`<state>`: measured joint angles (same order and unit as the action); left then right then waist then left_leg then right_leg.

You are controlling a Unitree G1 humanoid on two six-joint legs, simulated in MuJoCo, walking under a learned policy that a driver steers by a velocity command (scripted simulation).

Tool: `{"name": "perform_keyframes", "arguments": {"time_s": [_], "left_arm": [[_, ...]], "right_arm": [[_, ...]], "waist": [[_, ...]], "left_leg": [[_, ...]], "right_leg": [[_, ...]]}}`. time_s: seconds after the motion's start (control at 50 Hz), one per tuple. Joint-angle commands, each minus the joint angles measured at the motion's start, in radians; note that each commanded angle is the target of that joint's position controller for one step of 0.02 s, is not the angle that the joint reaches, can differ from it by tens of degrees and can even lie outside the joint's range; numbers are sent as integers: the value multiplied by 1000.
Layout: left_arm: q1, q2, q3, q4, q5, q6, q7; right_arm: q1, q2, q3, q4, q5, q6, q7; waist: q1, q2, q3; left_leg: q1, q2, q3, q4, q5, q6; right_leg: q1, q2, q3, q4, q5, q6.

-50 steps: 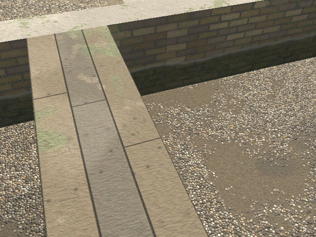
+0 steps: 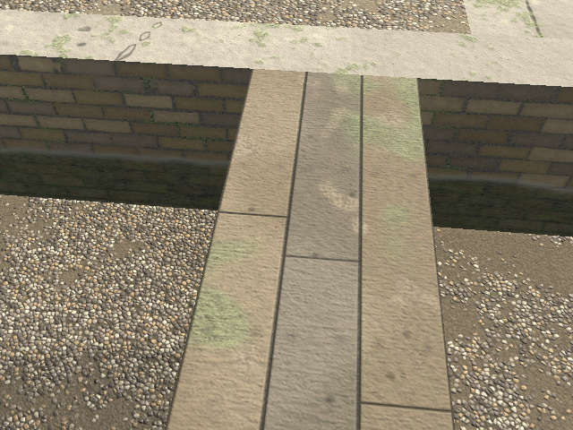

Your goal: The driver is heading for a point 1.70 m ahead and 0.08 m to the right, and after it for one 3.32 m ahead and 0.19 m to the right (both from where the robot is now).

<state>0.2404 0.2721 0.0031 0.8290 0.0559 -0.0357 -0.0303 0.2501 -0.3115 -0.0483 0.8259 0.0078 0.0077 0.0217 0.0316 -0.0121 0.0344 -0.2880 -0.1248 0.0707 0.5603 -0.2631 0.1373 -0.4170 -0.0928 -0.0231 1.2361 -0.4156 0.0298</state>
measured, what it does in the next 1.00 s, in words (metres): walks ahead: right foot, then left foot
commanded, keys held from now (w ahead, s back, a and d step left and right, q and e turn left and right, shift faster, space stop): w+q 0.20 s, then w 0.42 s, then w+e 0.38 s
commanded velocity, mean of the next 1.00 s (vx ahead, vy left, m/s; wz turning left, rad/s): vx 0.50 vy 0.00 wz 0.14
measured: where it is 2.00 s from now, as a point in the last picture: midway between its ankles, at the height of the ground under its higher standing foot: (324, 257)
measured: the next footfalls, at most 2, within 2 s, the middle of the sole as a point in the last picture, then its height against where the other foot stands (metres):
right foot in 0.38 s outside the picture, level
left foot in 0.84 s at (228, 404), level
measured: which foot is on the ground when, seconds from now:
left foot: down 0.00-0.38, up 0.40-0.82, down 0.84-1.00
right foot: up 0.00-0.36, down 0.38-0.82, up 0.84-1.00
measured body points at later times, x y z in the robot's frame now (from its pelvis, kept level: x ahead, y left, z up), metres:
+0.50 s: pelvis +0.29 -0.01 +0.00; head +0.27 -0.01 +0.45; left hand +0.28 +0.27 -0.12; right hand +0.43 -0.26 -0.12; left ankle +0.16 +0.07 -0.63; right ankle +0.35 -0.08 -0.73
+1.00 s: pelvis +0.52 +0.08 +0.02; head +0.51 +0.10 +0.46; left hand +0.55 +0.38 -0.12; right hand +0.59 -0.16 -0.11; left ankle +0.52 +0.17 -0.73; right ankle +0.51 -0.05 -0.61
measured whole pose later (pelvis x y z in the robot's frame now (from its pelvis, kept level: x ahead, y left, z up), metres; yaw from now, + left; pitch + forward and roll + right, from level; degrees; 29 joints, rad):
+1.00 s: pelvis +0.52 +0.08 +0.02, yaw +6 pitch -1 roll +0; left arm 0.31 0.34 0.07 0.89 -0.01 0.01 -0.03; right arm 0.36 -0.22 0.01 0.86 -0.03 -0.09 0.04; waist -0.01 -0.06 -0.01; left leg -0.18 0.00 0.12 0.43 -0.23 0.04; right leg -0.55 0.02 0.05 1.31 -0.22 -0.02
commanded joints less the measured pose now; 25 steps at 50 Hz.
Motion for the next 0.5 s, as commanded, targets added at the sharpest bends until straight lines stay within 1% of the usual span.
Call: {"name": "perform_keyframes", "arguments": {"time_s": [0.02,0.04,0.06,0.08,0.1,0.12,0.14,0.16,0.18,0.2,0.22,0.24,0.26,0.28,0.3,0.32,0.34,0.36,0.38,0.4,0.42,0.44,0.46,0.48,0.5], "left_arm": [[51,109,32,-59,6,10,0],[51,101,34,-65,4,17,2],[24,103,37,-80,-1,19,2],[-2,96,34,-101,-5,21,7],[-34,90,32,-116,-5,22,9],[-64,89,28,-129,-6,22,5],[-87,87,27,-141,-7,25,2],[-127,85,24,-158,-8,26,-1],[-152,84,21,-174,-6,23,-5],[-187,80,16,-192,-9,20,-7],[-200,93,15,-197,-17,8,-16],[-207,86,13,-200,-20,-1,-18],[-214,84,9,-205,-24,-8,-20],[-199,87,10,-205,-26,-14,-18],[-138,101,17,-190,-24,-20,-14],[-48,116,25,-165,-28,-24,-1],[62,137,37,-138,-38,-27,14],[193,157,48,-98,-39,-29,28],[332,218,62,-80,-30,-26,42],[363,296,86,-40,-9,-15,36],[296,235,85,-46,-24,-8,26],[196,152,70,-57,-30,-10,17],[142,116,64,-56,-28,-20,7],[130,86,55,-44,-32,-31,6],[115,77,54,-31,-38,-42,1]], "right_arm": [[9,-114,-22,-62,-9,-39,-11],[18,-111,-22,-55,-2,-49,-8],[29,-113,-21,-53,-4,-53,-7],[45,-120,-22,-46,-9,-56,-12],[63,-120,-21,-41,-12,-57,-16],[68,-115,-16,-36,-19,-60,-19],[83,-112,-11,-39,-24,-61,-22],[98,-108,-8,-33,-25,-61,-24],[107,-111,-8,-34,-21,-58,-27],[128,-115,-8,-27,-22,-55,-30],[132,-138,-18,-28,-21,-51,-30],[148,-123,-13,-24,-25,-48,-30],[161,-118,-11,-13,-27,-46,-32],[155,-112,-8,-4,-26,-46,-38],[130,-123,-11,-3,-21,-48,-41],[125,-146,-16,1,-20,-47,-42],[120,-163,-20,9,-16,-48,-43],[91,-153,-18,4,-12,-50,-37],[116,-79,1,-13,-15,-60,-33],[196,-39,4,-22,9,-60,-19],[156,-91,6,-19,-23,-59,-18],[36,-110,6,-37,-38,-58,-8],[-14,-100,10,-47,-35,-62,-2],[-7,-88,12,-45,-34,-58,5],[20,-83,16,-31,-40,-51,15]], "waist": [[18,2,3],[14,15,-17],[6,11,-14],[1,10,-8],[-9,15,6],[-19,22,15],[-28,41,15],[-44,51,30],[-57,65,33],[-74,74,38],[-85,71,29],[-95,85,32],[-103,93,34],[-90,95,47],[-58,98,22],[-16,109,-16],[45,111,-67],[112,97,-131],[133,6,-255],[72,-210,-258],[61,-130,-159],[47,-15,3],[30,29,84],[7,17,82],[-13,-9,61]], "left_leg": [[56,289,-384,-329,297,167],[68,264,-362,-331,328,172],[77,255,-351,-332,343,166],[91,252,-351,-328,393,159],[107,244,-346,-325,414,148],[121,230,-334,-319,433,134],[144,218,-327,-311,439,125],[166,212,-329,-300,475,118],[205,210,-330,-282,542,112],[238,215,-340,-262,593,109],[289,234,-356,-266,626,107],[322,241,-357,-252,682,101],[344,251,-358,-249,724,93],[336,253,-355,-244,765,78],[318,243,-336,-208,853,53],[313,236,-340,-112,948,38],[316,226,-342,13,953,26],[249,191,-329,175,800,8],[124,126,-285,423,410,-15],[-212,-55,-216,705,-282,-68],[-333,17,-237,763,-235,-64],[-366,69,-243,754,-123,-69],[-353,97,-229,726,-57,-74],[-304,122,-223,696,-26,-84],[-243,140,-214,668,-24,-94]], "right_leg": [[-143,-15,26,-28,56,2],[-143,-13,14,-21,61,9],[-163,-2,7,-43,94,14],[-184,9,9,-65,130,12],[-208,14,6,-95,171,12],[-217,22,0,-138,212,12],[-215,35,-5,-186,226,13],[-226,47,-11,-233,241,14],[-233,58,-16,-283,246,13],[-236,70,-22,-331,246,10],[-243,77,-25,-382,267,5],[-231,86,-30,-435,287,-5],[-205,97,-41,-483,289,-18],[-147,105,-43,-543,289,-31],[-26,131,-56,-606,276,-53],[93,153,-52,-649,247,-76],[201,159,-46,-736,261,-93],[369,117,-7,-795,302,-108],[567,-88,246,-766,180,-145],[701,-278,724,-915,162,-295],[587,-298,809,-1006,-125,-322],[432,-261,677,-1029,-166,-303],[319,-207,564,-1044,-72,-276],[262,-168,459,-1058,39,-253],[207,-142,389,-1068,112,-251]]}}
Velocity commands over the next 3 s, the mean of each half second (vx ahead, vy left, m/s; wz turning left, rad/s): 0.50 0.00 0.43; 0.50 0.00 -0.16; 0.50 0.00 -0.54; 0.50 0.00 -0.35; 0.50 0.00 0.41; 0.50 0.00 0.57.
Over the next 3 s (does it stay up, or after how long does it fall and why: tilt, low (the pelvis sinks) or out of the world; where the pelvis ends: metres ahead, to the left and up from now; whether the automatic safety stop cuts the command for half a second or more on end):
stays up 1.54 -0.09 -0.01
